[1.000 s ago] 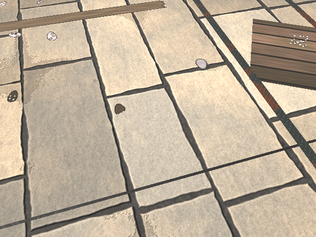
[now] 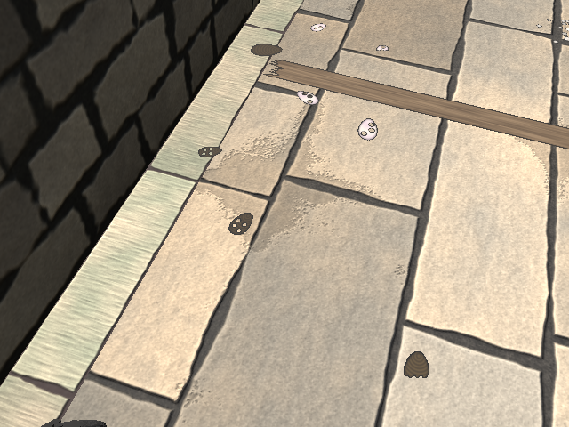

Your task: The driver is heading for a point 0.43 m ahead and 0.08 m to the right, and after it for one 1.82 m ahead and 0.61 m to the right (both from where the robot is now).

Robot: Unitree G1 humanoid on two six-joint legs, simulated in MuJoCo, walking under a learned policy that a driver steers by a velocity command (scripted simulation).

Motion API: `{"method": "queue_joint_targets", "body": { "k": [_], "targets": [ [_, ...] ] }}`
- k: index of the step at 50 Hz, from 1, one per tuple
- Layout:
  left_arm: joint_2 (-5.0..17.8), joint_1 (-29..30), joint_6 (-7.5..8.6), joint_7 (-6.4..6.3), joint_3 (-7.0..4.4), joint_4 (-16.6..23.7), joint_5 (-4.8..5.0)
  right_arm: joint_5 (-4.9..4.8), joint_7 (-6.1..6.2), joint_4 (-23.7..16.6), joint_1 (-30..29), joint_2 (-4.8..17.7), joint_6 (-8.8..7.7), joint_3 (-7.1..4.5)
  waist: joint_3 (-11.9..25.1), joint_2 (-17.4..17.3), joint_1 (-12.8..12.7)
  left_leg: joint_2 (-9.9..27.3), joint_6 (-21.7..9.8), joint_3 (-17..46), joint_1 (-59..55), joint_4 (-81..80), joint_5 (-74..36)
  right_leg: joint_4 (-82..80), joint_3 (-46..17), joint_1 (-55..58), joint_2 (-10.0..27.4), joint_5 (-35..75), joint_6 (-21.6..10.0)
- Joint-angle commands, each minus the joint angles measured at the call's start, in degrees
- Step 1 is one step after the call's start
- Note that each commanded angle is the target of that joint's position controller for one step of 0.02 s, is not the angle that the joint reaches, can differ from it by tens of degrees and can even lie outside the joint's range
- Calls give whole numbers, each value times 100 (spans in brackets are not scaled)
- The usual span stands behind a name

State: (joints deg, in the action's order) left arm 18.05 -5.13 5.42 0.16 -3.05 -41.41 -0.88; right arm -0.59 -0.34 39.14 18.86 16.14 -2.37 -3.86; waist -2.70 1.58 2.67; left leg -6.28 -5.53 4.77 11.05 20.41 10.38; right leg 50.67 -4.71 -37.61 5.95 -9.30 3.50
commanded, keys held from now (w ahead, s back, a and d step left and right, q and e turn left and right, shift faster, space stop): w+q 0.06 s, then w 0.24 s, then e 0.70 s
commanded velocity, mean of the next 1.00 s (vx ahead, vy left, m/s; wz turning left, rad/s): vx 0.26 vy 0.00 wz -0.11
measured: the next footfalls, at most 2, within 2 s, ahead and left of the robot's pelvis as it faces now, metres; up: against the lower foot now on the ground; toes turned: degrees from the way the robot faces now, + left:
right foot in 0.22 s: +0.31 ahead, -0.14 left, +0.00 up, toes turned +8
left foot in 0.66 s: +0.46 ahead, +0.09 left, +0.00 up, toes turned -4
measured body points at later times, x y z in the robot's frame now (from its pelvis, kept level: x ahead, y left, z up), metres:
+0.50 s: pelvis +0.26 -0.05 +0.00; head +0.31 -0.06 +0.45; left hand +0.28 +0.23 -0.12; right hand +0.47 -0.29 -0.10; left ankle +0.35 +0.11 -0.70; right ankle +0.27 -0.15 -0.75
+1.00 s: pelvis +0.36 -0.03 -0.01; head +0.39 -0.05 +0.44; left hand +0.56 +0.22 -0.11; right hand +0.45 -0.34 -0.11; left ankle +0.42 +0.09 -0.75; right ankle +0.35 -0.16 -0.72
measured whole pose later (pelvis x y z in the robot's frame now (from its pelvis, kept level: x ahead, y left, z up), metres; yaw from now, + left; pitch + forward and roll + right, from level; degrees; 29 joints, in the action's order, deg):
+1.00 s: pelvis +0.36 -0.03 -0.01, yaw -12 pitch +1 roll +1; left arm 18.1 -10.4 -3.8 0.0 -4.0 -39.4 0.8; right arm 0.4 1.4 42.4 7.0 16.4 0.4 -3.7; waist -3.3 0.5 0.8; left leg 3.4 0.0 -7.5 16.3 25.1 9.6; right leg 44.5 0.7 -24.3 3.0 -19.9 3.1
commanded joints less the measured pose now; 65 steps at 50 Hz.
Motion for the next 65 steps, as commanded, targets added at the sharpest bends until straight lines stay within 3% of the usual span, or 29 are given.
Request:
{"method": "queue_joint_targets", "body": {
  "k": [1, 6, 10, 11, 12, 13, 14, 15, 17, 20, 22, 28, 31, 32, 33, 34, 35, 37, 40, 45, 48, 52, 53, 54, 55, 56, 57, 59, 65],
  "targets": [
    [231, 392, 45, 34, -22, 388, 11, -40, 112, -380, -192, 1022, -78, -288, 228, -529, -33, 1095, -815, 920, 489, -692, -959, -1210, 193, 652, -325, 1183, 91],
    [435, 780, 141, 165, -70, 524, 114, -81, 133, -99, 253, 919, -43, -262, 220, -681, 143, 1418, -642, 1417, -106, -245, -362, -2090, 41, 961, -450, 1424, -95],
    [674, -36, 221, 148, -227, 358, 62, -31, 133, -12, 223, 788, 17, -213, 470, -815, -325, 1313, -355, 1518, -494, 804, -1410, -2538, 270, 2062, -534, 608, -575],
    [905, -776, 248, 117, -298, 280, -18, 37, 125, -82, 227, 549, 12, -108, 1193, -486, -659, 1022, -163, 1191, -42, 2077, -1149, -2312, -309, 3341, 108, 721, -922],
    [1431, -1532, 193, 111, -456, 79, -62, -95, 132, -120, 1003, 253, -51, -4, 2084, 998, -560, 221, 326, 431, 1896, 4119, 459, -2539, -2599, 5487, 1268, -260, -1885],
    [1099, -1806, 148, 184, -399, -74, 132, -125, 146, -85, 1004, 501, -102, -6, 2017, 1450, -671, 195, 423, 537, 2989, 5049, 2299, -3325, -4130, 5747, 1640, -1792, -2078],
    [738, -1547, 121, 169, -288, -34, 193, -168, 137, -122, 393, 911, -111, -112, 1166, 754, -781, 483, 394, 644, 3426, 5419, 1892, -3479, -3586, 5114, 1492, -2364, -1826],
    [619, -1218, 71, 146, -230, 35, 125, -116, 140, -226, -104, 925, -110, -105, 698, 320, -726, 715, 379, 379, 3378, 5354, 1478, -3530, -2844, 4411, 1267, -1937, -1643],
    [411, -758, 37, 135, -112, 59, 13, 63, 130, -330, -467, 786, -145, -120, 126, 248, -405, 1026, 452, 147, 2887, 4664, 1048, -3658, -1895, 3209, 846, 454, -1620],
    [421, -683, 44, 121, -88, -33, 57, 133, 142, -255, -229, 435, -136, -43, 432, 386, -152, 972, 704, -142, 2136, 3706, 1107, -3496, -985, 2824, 521, 3513, -1680],
    [699, -713, -24, 54, -181, -122, 107, 151, 155, -290, -431, 265, -139, 35, 606, 390, -178, 844, 824, -256, 1790, 2847, 648, -3421, -646, 2737, 398, 4045, -1674],
    [901, -1099, -352, -114, -293, -284, 264, 45, 129, -454, -1333, 457, -57, -1, 650, 467, -443, 469, 873, -100, 1260, 1329, -480, -3068, -911, 2769, 281, 2719, -1378],
    [820, -851, -460, -189, -290, -162, 275, 57, 103, -370, -1072, 641, -149, -96, 661, 515, -159, 498, 674, -50, 534, 339, -952, -2552, -1317, 2689, 120, 1697, -1106],
    [618, -903, -461, -192, -237, -107, 239, 130, 136, -352, -908, 823, -189, -150, 815, 348, -119, 889, 468, 117, -86, 42, -1556, -2100, -1248, 2434, -163, 1166, -869],
    [270, -952, -437, -184, -128, 43, 93, 245, 222, -382, -562, 1194, -170, -224, 1327, -537, -72, 2068, 18, 1011, -1156, 276, -3273, -838, -785, 1719, -616, -363, -582],
    [61, -1770, -416, -179, -57, 62, 116, 310, 227, -378, -569, 1274, -37, -239, 1699, -1785, -405, 3230, -973, 2359, -1870, 338, -4040, 279, -149, 551, -1184, -3242, -303],
    [562, -1927, -460, -171, -165, -63, 159, 185, 217, -361, -575, 955, 37, -190, 1715, -1479, -322, 3269, -1209, 2583, -1663, 179, -3263, 1184, -150, 302, -796, -3169, -110],
    [818, -1455, -651, -227, -310, -92, 222, 158, 213, -395, -1052, 615, 80, -80, 1101, -846, -320, 2522, -778, 1446, -974, 24, -2015, 1676, -66, 88, -519, -2372, 80],
    [552, -1331, -858, -255, -279, 56, 186, 208, 225, -307, -1446, 698, 119, -99, 667, -1001, -442, 2110, -686, 501, 89, -369, -1617, 1425, 207, 602, -435, -1657, 237],
    [340, -859, -858, -113, -188, 407, 165, 169, 234, -184, -1524, 824, 165, -172, 838, -1033, -292, 2226, -829, -91, 65, -428, -1597, 129, 432, 1206, -260, -1120, 134],
    [474, -725, -871, -10, -214, 546, 168, 108, 197, -73, -1432, 1009, 207, -235, 866, -1038, -233, 2411, -795, -169, -81, -319, -1547, -492, 607, 1538, -290, -1061, -32],
    [599, -1076, -897, 60, -323, 477, 133, -79, 177, 129, -1344, 976, 248, -249, 799, -811, -476, 2213, -155, -585, 211, 499, -717, -2156, 805, 2619, -571, -132, -522],
    [920, -1209, -892, 0, -425, 487, 121, -7, 151, 244, -1057, 734, 260, -199, 703, 22, -425, 1810, 361, -1080, 865, 1453, 139, -2777, 15, 3193, -140, 953, -819],
    [1570, -1147, -885, -118, -537, 688, 118, 299, 118, 2, -1054, 422, 266, -84, 604, 1873, -205, 910, 1007, -1450, 2489, 3231, 2607, -2922, -2059, 3801, 1348, 2816, -1715],
    [1481, -1245, -762, -52, -493, 772, -109, 219, 183, -156, -1689, 686, 245, -172, 825, 1340, -719, 623, 986, -452, 2782, 4192, 2884, -3198, -2501, 3289, 1620, 2350, -2392],
    [1344, -1049, -646, -25, -450, 752, -132, 76, 219, -132, -1756, 824, 263, -231, 681, 837, -586, 740, 882, -208, 2802, 4531, 2403, -3264, -2026, 3127, 1296, 1840, -2173],
    [1188, -709, -589, -52, -427, 771, -12, 50, 260, -26, -1571, 826, 288, -263, 588, 600, -386, 809, 833, -126, 2842, 4481, 1872, -3222, -1677, 3073, 985, 1431, -1833],
    [927, -368, -604, -123, -318, 854, 124, 131, 320, 120, -1371, 839, 317, -299, 618, 590, -234, 794, 915, -102, 2607, 4483, 1307, -3165, -1364, 2892, 702, 1507, -1585],
    [950, -591, -665, -242, -331, 900, 131, 58, 244, 55, -1513, 587, 226, -215, 776, 604, -353, 585, 1076, -5, 2289, 3166, 831, -3016, -1511, 3231, 475, 1380, -1608]
  ]
}}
